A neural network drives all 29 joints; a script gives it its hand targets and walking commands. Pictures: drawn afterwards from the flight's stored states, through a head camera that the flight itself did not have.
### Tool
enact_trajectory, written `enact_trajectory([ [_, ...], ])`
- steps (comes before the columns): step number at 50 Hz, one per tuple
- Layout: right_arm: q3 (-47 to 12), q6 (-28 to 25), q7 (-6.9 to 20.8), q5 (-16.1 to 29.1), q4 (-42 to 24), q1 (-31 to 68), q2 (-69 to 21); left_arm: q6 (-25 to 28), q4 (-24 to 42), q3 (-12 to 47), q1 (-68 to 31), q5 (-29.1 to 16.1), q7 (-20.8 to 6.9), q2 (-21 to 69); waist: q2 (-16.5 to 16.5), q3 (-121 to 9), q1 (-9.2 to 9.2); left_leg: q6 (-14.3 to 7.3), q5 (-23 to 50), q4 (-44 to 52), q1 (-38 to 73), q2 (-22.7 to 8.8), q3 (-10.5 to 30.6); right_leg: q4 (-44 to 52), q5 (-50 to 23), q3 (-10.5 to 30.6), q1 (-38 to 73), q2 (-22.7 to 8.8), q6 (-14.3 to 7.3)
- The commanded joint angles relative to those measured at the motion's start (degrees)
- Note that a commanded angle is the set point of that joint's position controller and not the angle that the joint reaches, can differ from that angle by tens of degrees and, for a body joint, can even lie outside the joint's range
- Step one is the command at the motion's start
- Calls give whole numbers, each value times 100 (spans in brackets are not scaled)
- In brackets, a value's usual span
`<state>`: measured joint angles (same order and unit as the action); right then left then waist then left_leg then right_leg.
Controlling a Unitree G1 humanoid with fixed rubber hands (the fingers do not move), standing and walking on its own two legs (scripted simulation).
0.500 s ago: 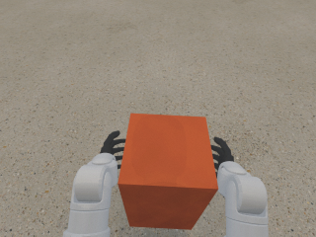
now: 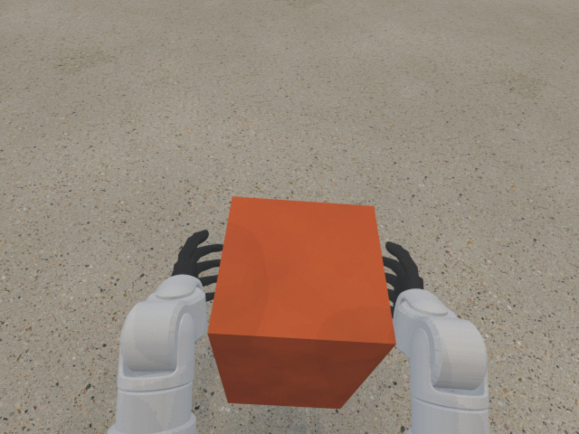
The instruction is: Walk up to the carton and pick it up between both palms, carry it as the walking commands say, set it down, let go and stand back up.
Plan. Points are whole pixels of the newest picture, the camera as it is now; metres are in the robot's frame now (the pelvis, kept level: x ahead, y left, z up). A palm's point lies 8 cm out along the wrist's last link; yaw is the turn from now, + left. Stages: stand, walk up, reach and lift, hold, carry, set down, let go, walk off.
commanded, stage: carry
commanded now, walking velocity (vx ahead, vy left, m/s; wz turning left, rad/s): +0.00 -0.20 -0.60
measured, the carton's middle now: (292, 315) +0.30 +0.02 +0.02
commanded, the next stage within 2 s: none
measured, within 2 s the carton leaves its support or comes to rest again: neither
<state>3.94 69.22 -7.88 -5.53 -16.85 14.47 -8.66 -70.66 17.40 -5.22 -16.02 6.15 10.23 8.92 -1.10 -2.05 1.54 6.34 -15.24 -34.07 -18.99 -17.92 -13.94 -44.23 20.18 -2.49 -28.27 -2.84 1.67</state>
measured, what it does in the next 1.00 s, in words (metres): steps to the right, turning right: right foot, then left foot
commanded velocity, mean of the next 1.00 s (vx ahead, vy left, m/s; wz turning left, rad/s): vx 0.00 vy -0.19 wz -0.56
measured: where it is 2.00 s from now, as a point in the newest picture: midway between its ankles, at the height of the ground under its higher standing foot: outside the picture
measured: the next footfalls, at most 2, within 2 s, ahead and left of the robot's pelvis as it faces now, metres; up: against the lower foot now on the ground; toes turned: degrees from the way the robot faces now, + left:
right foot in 0.04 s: +0.08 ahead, -0.18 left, +0.00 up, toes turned -6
left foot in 0.36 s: +0.02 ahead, -0.04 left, +0.00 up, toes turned -3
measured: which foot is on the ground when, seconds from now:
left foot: down 0.00-0.04, up 0.06-0.34, down 0.36-0.68, up 0.70-1.00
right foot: up 0.00-0.02, down 0.04-0.38, up 0.40-0.66, down 0.68-1.00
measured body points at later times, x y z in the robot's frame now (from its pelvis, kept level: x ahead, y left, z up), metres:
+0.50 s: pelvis -0.06 -0.15 +0.01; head -0.03 -0.13 +0.45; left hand +0.26 -0.09 +0.07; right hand +0.19 -0.35 +0.08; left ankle -0.02 -0.04 -0.73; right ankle -0.05 -0.25 -0.67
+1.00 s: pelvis -0.17 -0.29 -0.01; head -0.13 -0.30 +0.44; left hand +0.16 -0.35 +0.05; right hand +0.01 -0.57 +0.06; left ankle -0.12 -0.21 -0.72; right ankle -0.12 -0.38 -0.73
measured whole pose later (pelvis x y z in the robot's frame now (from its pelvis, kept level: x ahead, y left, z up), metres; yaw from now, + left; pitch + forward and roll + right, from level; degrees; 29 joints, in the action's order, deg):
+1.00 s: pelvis -0.17 -0.29 -0.01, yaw -32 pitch +5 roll -1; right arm 6.0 68.3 -9.3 -2.9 -16.7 14.6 -8.6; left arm -68.7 16.3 -3.7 -15.7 7.2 9.6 8.9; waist 1.2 -0.1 -1.0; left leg 3.6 -28.7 -45.8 -26.6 -2.7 -6.6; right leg -29.1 6.0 -1.7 -28.0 8.2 -7.0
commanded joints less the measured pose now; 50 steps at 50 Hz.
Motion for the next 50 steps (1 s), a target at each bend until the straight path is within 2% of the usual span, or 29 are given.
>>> enact_trajectory([
  [1,-3547,24,1406,2054,-181,2115,-5404,40,11,4073,-2421,-2468,-1683,5587,-1306,-1870,-192,-377,2935,-242,1287,-450,90,1576,-588,-727,730,527,-53],
  [2,-3549,41,1406,2008,-150,2085,-5399,35,-60,4001,-2381,-2432,-1700,5587,-665,-1934,-129,-172,2015,-842,730,-248,63,2127,-1064,-431,1440,392,-112],
  [3,-3551,69,1423,1968,-132,2193,-5388,23,-135,3901,-2393,-2393,-1713,5606,536,-1803,-110,-2,-820,-1671,-596,104,222,2188,-2720,758,2153,-436,-347],
  [4,-3706,113,1440,2062,-47,2343,-5598,86,-333,3747,-2105,-2202,-1743,5601,2627,-1894,-46,223,-2938,-2717,-2114,959,199,2078,-4656,2467,2566,-1492,-1150],
  [5,-3836,66,1470,2188,-111,2644,-5752,142,-121,3824,-2293,-2328,-1753,5791,2213,-2025,-114,58,-2894,-3337,-2168,816,846,1715,-5343,2101,2744,-1322,-1361],
  [6,-3986,-1,1494,2347,-264,2810,-5882,199,-12,3826,-2408,-2389,-1748,5897,1758,-2180,-121,-32,-2563,-3468,-2154,912,938,1562,-5189,1777,2701,-1197,-1302],
  [7,-4032,-50,1506,2549,-331,2975,-5961,241,112,3841,-2501,-2389,-1725,5894,1312,-2242,-96,-16,-2017,-3523,-1981,872,957,1541,-4673,1443,2469,-1046,-1219],
  [9,-4092,-137,1495,2779,-578,3207,-6057,341,313,3843,-2521,-2363,-1655,6011,950,-2400,-88,-37,-1413,-3271,-1577,933,1000,1584,-3391,1229,2145,-773,-1138],
  [15,-3922,-123,1463,2762,-514,2798,-5881,359,554,3906,-2309,-2258,-1557,5749,827,-2509,-50,-345,-1391,-1556,-736,1340,976,2306,-2285,2074,1996,-867,-1318],
  [17,-3795,-111,1486,2678,-368,2581,-5806,324,565,3978,-2374,-2282,-1537,5714,803,-2490,-104,-463,-1259,-345,297,1478,814,2562,-2236,1913,1536,-604,-942],
  [18,-3720,-108,1493,2614,-274,2470,-5786,303,536,4015,-2419,-2302,-1528,5707,714,-2448,-180,-528,-720,739,1227,1426,604,2652,-2051,1583,1084,-333,-535],
  [19,-3646,-118,1507,2535,-148,2341,-5770,279,522,4045,-2473,-2322,-1528,5692,310,-2419,-296,-758,-242,1536,2512,842,1022,2450,-1468,1204,-4,25,10],
  [20,-3491,-188,1520,2409,106,2176,-5796,241,568,4121,-2665,-2437,-1593,5722,-2134,-2229,-399,-1698,-660,2019,2228,-1530,3395,-218,328,466,-932,608,120],
  [21,-3641,-236,1508,2448,-180,2342,-5844,254,676,4263,-2961,-2424,-1609,5739,-1736,-1744,-285,-1784,782,1850,1870,-1775,3066,-1171,438,419,-1475,171,-21],
  [23,-3669,-231,1493,2410,-339,2363,-5807,250,607,4345,-2957,-2648,-1655,5843,-427,-1660,-259,-1364,2188,1300,1722,-1115,1920,-1971,165,566,-1253,39,-105],
  [24,-3658,-197,1474,2436,-383,2416,-5788,222,512,4296,-2870,-2648,-1667,5788,-383,-1658,-204,-1122,2705,1105,1763,-817,1453,-1868,19,531,-1160,25,-111],
  [27,-3544,-112,1433,2372,-466,2446,-5551,185,427,4303,-2748,-2648,-1647,5720,-1113,-1720,-207,-914,3891,710,1639,-444,614,-987,289,-152,-638,234,44],
  [31,-3509,-9,1418,2207,-226,2223,-5469,89,176,4202,-2639,-2530,-1649,5641,-1601,-1806,-299,-687,3610,445,1603,-533,329,567,-9,-648,49,379,21],
  [33,-3545,9,1399,2139,-142,2143,-5505,56,-24,4092,-2496,-2472,-1689,5637,-1290,-1881,-208,-380,2955,-135,1349,-437,187,1756,-605,-729,819,499,-97],
  [34,-3539,26,1401,2109,-109,2117,-5487,51,-81,4029,-2472,-2422,-1702,5629,-648,-1933,-151,-160,1958,-717,739,-228,151,2285,-1127,-401,1549,326,-146],
  [35,-3542,59,1418,2077,-99,2252,-5471,37,-196,3904,-2406,-2356,-1710,5618,637,-1805,-102,21,-1052,-1678,-743,164,281,2322,-2906,897,2356,-595,-420],
  [36,-3725,98,1441,2172,-23,2453,-5667,123,-377,3758,-2132,-2171,-1737,5625,2563,-1966,-33,230,-3016,-2738,-2176,988,201,2120,-4934,2383,2771,-1617,-1260],
  [37,-3839,43,1463,2316,-133,2722,-5801,172,-163,3820,-2303,-2312,-1738,5796,2102,-2095,-103,87,-2932,-3408,-2226,821,806,1713,-5691,1956,2954,-1405,-1445],
  [38,-3996,-22,1483,2457,-297,2886,-5913,228,-47,3817,-2411,-2363,-1727,5892,1651,-2237,-108,16,-2574,-3517,-2187,900,922,1576,-5525,1616,2866,-1258,-1376],
  [39,-4073,-67,1498,2621,-392,3054,-5982,271,85,3845,-2492,-2356,-1702,5901,1203,-2302,-87,46,-2019,-3575,-1991,870,945,1570,-5024,1290,2635,-1089,-1289],
  [41,-4133,-146,1490,2831,-624,3307,-6062,365,307,3858,-2550,-2330,-1631,6003,866,-2450,-80,38,-1440,-3317,-1660,920,985,1608,-3729,1117,2361,-819,-1228],
  [44,-4110,-157,1456,2874,-657,3190,-6010,418,496,3872,-2449,-2255,-1577,5851,919,-2432,-43,-90,-1440,-2537,-1405,1178,965,2017,-2763,1598,2268,-846,-1345],
  [47,-3967,-130,1443,2795,-555,2871,-5875,370,487,3921,-2308,-2232,-1547,5712,792,-2509,-39,-238,-1386,-1717,-924,1328,1004,2278,-2557,1967,2182,-886,-1402],
  [50,-3781,-102,1463,2652,-333,2550,-5775,313,479,4006,-2376,-2269,-1530,5681,722,-2552,-82,-429,-1257,-247,251,1525,807,2679,-2540,1925,1796,-738,-870],
])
